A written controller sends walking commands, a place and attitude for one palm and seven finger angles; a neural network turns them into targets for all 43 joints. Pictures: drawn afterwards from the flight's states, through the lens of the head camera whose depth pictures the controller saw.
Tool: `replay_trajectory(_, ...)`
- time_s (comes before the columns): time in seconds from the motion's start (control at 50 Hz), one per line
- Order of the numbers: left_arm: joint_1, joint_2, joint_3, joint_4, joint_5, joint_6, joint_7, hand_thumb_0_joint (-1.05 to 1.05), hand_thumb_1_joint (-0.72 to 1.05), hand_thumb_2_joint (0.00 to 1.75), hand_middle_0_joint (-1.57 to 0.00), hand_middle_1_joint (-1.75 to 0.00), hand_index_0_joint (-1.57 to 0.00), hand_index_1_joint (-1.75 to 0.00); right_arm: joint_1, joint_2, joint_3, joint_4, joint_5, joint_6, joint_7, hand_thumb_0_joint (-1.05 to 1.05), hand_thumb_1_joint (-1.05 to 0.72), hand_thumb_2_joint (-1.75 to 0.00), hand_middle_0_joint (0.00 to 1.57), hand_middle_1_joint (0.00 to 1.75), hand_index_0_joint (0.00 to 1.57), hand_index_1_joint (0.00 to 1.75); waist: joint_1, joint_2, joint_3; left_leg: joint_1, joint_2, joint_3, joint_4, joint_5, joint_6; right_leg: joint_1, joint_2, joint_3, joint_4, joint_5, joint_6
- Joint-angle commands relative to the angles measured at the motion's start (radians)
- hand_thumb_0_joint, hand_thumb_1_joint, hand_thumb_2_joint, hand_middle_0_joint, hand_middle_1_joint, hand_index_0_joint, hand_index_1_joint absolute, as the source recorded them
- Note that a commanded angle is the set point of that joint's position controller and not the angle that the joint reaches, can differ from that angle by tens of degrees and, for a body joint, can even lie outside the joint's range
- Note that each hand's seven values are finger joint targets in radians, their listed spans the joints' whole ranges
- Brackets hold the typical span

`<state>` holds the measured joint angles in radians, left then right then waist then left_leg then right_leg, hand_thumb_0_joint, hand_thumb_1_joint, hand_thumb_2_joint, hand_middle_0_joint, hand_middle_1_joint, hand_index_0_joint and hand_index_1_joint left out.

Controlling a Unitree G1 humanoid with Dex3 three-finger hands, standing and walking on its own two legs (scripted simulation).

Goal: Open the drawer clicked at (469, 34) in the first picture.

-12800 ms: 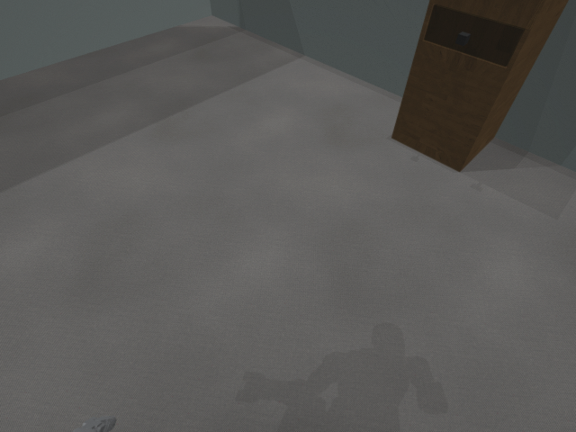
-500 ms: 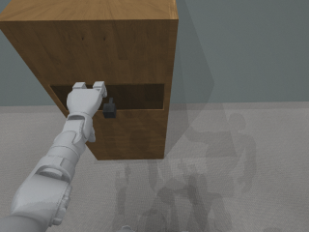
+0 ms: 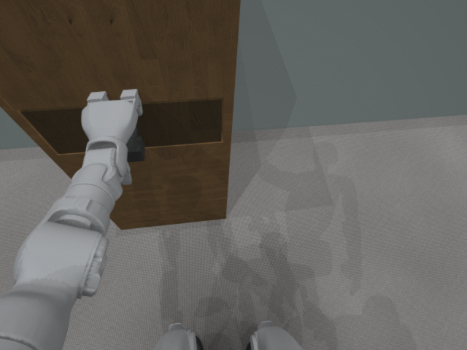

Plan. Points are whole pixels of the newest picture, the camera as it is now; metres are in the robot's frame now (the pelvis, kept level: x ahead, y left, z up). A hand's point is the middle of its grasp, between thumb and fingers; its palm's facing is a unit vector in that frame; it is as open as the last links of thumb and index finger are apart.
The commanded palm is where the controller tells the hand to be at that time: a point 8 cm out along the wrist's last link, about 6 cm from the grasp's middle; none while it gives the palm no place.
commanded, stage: move the hooked fingers above the handle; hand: left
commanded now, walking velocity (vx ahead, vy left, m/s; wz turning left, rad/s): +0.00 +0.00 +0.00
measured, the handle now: (133, 142) +0.55 +0.16 -0.06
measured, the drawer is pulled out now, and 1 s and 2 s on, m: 0.00 0.00 0.00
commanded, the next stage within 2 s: none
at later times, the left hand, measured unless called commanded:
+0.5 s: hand (121, 138) +0.51 +0.16 +0.00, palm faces -0.03 -0.03 -1.00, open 13.6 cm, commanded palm +0.51 +0.16 +0.05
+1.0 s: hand (121, 138) +0.51 +0.16 +0.00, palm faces -0.03 -0.02 -1.00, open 13.6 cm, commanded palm +0.52 +0.16 +0.05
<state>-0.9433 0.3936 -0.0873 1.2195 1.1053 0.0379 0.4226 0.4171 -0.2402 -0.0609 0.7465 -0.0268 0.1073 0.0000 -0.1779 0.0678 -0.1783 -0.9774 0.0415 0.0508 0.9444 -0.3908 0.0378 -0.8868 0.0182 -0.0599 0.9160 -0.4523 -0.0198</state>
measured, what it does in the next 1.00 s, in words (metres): stands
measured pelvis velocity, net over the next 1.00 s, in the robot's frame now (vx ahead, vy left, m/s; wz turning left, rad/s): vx -0.04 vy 0.01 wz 0.00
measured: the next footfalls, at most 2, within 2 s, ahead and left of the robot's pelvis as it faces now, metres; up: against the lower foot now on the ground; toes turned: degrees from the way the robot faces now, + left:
none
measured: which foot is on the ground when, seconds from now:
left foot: down 0.00-1.00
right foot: down 0.00-1.00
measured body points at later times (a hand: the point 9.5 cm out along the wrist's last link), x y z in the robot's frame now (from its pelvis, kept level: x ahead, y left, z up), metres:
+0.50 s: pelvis -0.02 +0.01 -0.01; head +0.11 +0.02 +0.42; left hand +0.51 +0.16 +0.06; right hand -0.05 -0.26 -0.13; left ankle +0.02 +0.10 -0.68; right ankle -0.02 -0.11 -0.68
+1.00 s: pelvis -0.04 +0.01 -0.02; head +0.10 +0.03 +0.41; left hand +0.51 +0.16 +0.06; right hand -0.07 -0.26 -0.13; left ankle +0.02 +0.10 -0.68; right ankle -0.02 -0.11 -0.68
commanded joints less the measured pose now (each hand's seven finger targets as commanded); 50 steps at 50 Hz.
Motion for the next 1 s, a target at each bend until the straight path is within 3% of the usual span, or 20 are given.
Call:
replay_trajectory(0.0,-0.509,0.235,0.047,-0.164,0.001,0.019,0.021,0.00,-0.50,0.30,-0.30,-1.20,-0.30,-1.20,0.160,-0.177,-0.052,-0.053,-0.004,-0.019,-0.018,0.00,-0.90,-0.90,0.20,0.30,0.20,0.30,-0.040,0.025,-0.427,0.400,-0.046,-0.065,-0.061,0.307,0.020,0.090,0.052,0.024,-0.131,0.288,-0.008)
replay_trajectory(0.08,-0.547,0.185,0.006,-0.136,-0.002,0.022,0.014,0.00,-0.50,0.30,-0.30,-1.20,-0.30,-1.20,0.152,-0.173,-0.047,-0.055,-0.005,-0.028,-0.020,0.00,-0.90,-0.90,0.20,0.30,0.20,0.30,-0.069,0.015,-0.380,0.391,-0.040,-0.074,-0.058,0.264,0.021,0.032,0.052,0.017,-0.130,0.235,-0.008)
replay_trajectory(0.12,-0.537,0.244,0.038,-0.115,0.002,0.022,0.011,0.00,-0.50,0.30,-0.30,-1.20,-0.30,-1.20,0.155,-0.181,-0.040,-0.063,-0.003,-0.031,-0.025,0.00,-0.90,-0.90,0.20,0.30,0.20,0.30,-0.061,0.013,-0.383,0.363,-0.043,-0.072,-0.054,0.233,0.023,0.036,0.051,0.020,-0.126,0.214,-0.007)
replay_trajectory(0.2,-0.568,0.249,0.031,-0.121,0.002,0.020,0.006,0.00,-0.50,0.30,-0.30,-1.20,-0.30,-1.20,0.153,-0.180,-0.036,-0.073,-0.004,-0.034,-0.030,0.00,-0.90,-0.90,0.20,0.30,0.20,0.30,-0.073,0.022,-0.398,0.347,-0.042,-0.072,-0.040,0.227,0.025,0.024,0.049,0.021,-0.115,0.212,-0.004)
replay_trajectory(0.22,-0.557,0.252,0.035,-0.122,0.007,0.019,0.007,0.00,-0.50,0.30,-0.30,-1.20,-0.30,-1.20,0.156,-0.180,-0.036,-0.076,-0.003,-0.034,-0.030,0.00,-0.90,-0.90,0.20,0.30,0.20,0.30,-0.061,0.033,-0.407,0.356,-0.042,-0.078,-0.041,0.231,0.022,0.018,0.050,0.017,-0.108,0.206,-0.007)
replay_trajectory(0.3,-0.566,0.227,0.024,-0.143,0.002,0.021,0.009,0.00,-0.50,0.30,-0.30,-1.20,-0.30,-1.20,0.157,-0.178,-0.037,-0.083,-0.005,-0.034,-0.027,0.00,-0.90,-0.90,0.20,0.30,0.20,0.30,-0.060,0.057,-0.436,0.394,-0.037,-0.089,-0.037,0.257,0.017,-0.002,0.052,0.010,-0.098,0.210,-0.009)
replay_trajectory(0.36,-0.575,0.222,0.017,-0.123,0.005,0.031,0.014,0.00,-0.50,0.30,-0.30,-1.20,-0.30,-1.20,0.152,-0.180,-0.034,-0.081,-0.004,-0.034,-0.030,0.00,-0.90,-0.90,0.20,0.30,0.20,0.30,-0.072,0.028,-0.394,0.367,-0.034,-0.091,-0.039,0.217,0.019,-0.025,0.053,0.006,-0.099,0.180,-0.006)
replay_trajectory(0.4,-0.588,0.229,0.023,-0.133,0.007,0.032,0.019,0.00,-0.50,0.30,-0.30,-1.20,-0.30,-1.20,0.154,-0.183,-0.035,-0.082,-0.006,-0.036,-0.029,0.00,-0.90,-0.90,0.20,0.30,0.20,0.30,-0.069,0.048,-0.427,0.387,-0.034,-0.096,-0.037,0.222,0.018,-0.029,0.052,0.005,-0.096,0.178,-0.008)
replay_trajectory(0.5,-0.632,0.238,0.013,-0.098,0.008,0.057,0.023,0.00,-0.50,0.30,-0.30,-1.20,-0.30,-1.20,0.154,-0.187,-0.029,-0.075,-0.004,-0.036,-0.035,0.00,-0.90,-0.90,0.20,0.30,0.20,0.30,-0.095,0.028,-0.387,0.342,-0.034,-0.093,-0.036,0.171,0.021,-0.048,0.049,0.006,-0.098,0.150,-0.003)
replay_trajectory(0.56,-0.639,0.248,0.019,-0.097,0.011,0.070,0.024,0.00,-0.50,0.30,-0.30,-1.20,-0.30,-1.20,0.159,-0.186,-0.027,-0.072,-0.005,-0.036,-0.034,0.00,-0.90,-0.90,0.20,0.30,0.20,0.30,-0.089,0.040,-0.411,0.352,-0.035,-0.096,-0.032,0.181,0.020,-0.048,0.050,0.003,-0.093,0.152,-0.006)
replay_trajectory(0.62,-0.638,0.231,0.005,-0.102,0.008,0.074,0.018,0.00,-0.50,0.30,-0.30,-1.20,-0.30,-1.20,0.158,-0.186,-0.028,-0.076,-0.005,-0.034,-0.035,0.00,-0.90,-0.90,0.20,0.30,0.20,0.30,-0.087,0.053,-0.421,0.373,-0.034,-0.104,-0.034,0.188,0.016,-0.059,0.051,0.001,-0.090,0.151,-0.008)
replay_trajectory(0.66,-0.647,0.205,-0.017,-0.087,0.001,0.081,0.013,0.00,-0.50,0.30,-0.30,-1.20,-0.30,-1.20,0.153,-0.185,-0.025,-0.075,-0.004,-0.036,-0.036,0.00,-0.90,-0.90,0.20,0.30,0.20,0.30,-0.103,0.041,-0.384,0.349,-0.034,-0.101,-0.038,0.148,0.019,-0.071,0.051,0.000,-0.096,0.128,-0.005)
replay_trajectory(0.68,-0.660,0.236,0.006,-0.081,0.000,0.082,0.012,0.00,-0.50,0.30,-0.30,-1.20,-0.30,-1.20,0.153,-0.186,-0.022,-0.071,-0.003,-0.037,-0.038,0.00,-0.90,-0.90,0.20,0.30,0.20,0.30,-0.102,0.031,-0.380,0.344,-0.031,-0.106,-0.038,0.150,0.019,-0.072,0.049,0.000,-0.091,0.128,-0.006)
replay_trajectory(0.7,-0.663,0.220,-0.012,-0.086,0.000,0.080,0.009,0.00,-0.50,0.30,-0.30,-1.20,-0.30,-1.20,0.154,-0.188,-0.022,-0.076,-0.003,-0.038,-0.039,0.00,-0.90,-0.90,0.20,0.30,0.20,0.30,-0.105,0.048,-0.394,0.342,-0.035,-0.102,-0.037,0.136,0.020,-0.074,0.049,0.002,-0.091,0.120,-0.005)
replay_trajectory(0.74,-0.660,0.254,0.007,-0.065,0.000,0.082,0.006,0.00,-0.50,0.30,-0.30,-1.20,-0.30,-1.20,0.154,-0.190,-0.018,-0.075,-0.002,-0.041,-0.043,0.00,-0.90,-0.90,0.20,0.30,0.20,0.30,-0.106,0.032,-0.372,0.311,-0.035,-0.097,-0.034,0.113,0.023,-0.070,0.048,0.004,-0.091,0.109,-0.004)
replay_trajectory(0.8,-0.651,0.287,0.024,-0.070,0.000,0.073,-0.004,0.00,-0.50,0.30,-0.30,-1.20,-0.30,-1.20,0.155,-0.192,-0.015,-0.084,0.000,-0.041,-0.049,0.00,-0.90,-0.90,0.20,0.30,0.20,0.30,-0.098,0.036,-0.395,0.297,-0.037,-0.094,-0.028,0.111,0.024,-0.055,0.047,0.008,-0.087,0.109,-0.004)
replay_trajectory(0.84,-0.658,0.262,0.003,-0.080,-0.001,0.069,-0.008,0.00,-0.50,0.30,-0.30,-1.20,-0.30,-1.20,0.151,-0.188,-0.013,-0.087,0.000,-0.043,-0.049,0.00,-0.90,-0.90,0.20,0.30,0.20,0.30,-0.099,0.057,-0.386,0.302,-0.036,-0.096,-0.030,0.099,0.022,-0.074,0.048,0.004,-0.084,0.098,-0.005)
replay_trajectory(0.88,-0.657,0.267,0.008,-0.057,-0.005,0.070,-0.011,0.00,-0.50,0.30,-0.30,-1.20,-0.30,-1.20,0.147,-0.190,-0.011,-0.088,0.001,-0.043,-0.051,0.00,-0.90,-0.90,0.20,0.30,0.20,0.30,-0.108,0.032,-0.362,0.283,-0.035,-0.102,-0.029,0.082,0.023,-0.088,0.047,0.003,-0.082,0.083,-0.004)
replay_trajectory(0.94,-0.660,0.322,0.038,-0.068,-0.001,0.062,-0.009,0.00,-0.50,0.30,-0.30,-1.20,-0.30,-1.20,0.151,-0.196,-0.007,-0.095,0.002,-0.045,-0.053,0.00,-0.90,-0.90,0.20,0.30,0.20,0.30,-0.093,0.044,-0.393,0.264,-0.038,-0.096,-0.019,0.071,0.025,-0.073,0.046,0.008,-0.074,0.079,-0.004)
replay_trajectory(0.98,-0.662,0.316,0.036,-0.055,-0.005,0.064,-0.012,0.00,-0.50,0.30,-0.30,-1.20,-0.30,-1.20,0.149,-0.193,-0.007,-0.097,0.004,-0.045,-0.055,0.00,-0.90,-0.90,0.20,0.30,0.20,0.30,-0.102,0.018,-0.377,0.248,-0.036,-0.097,-0.018,0.064,0.027,-0.073,0.045,0.007,-0.073,0.075,-0.002)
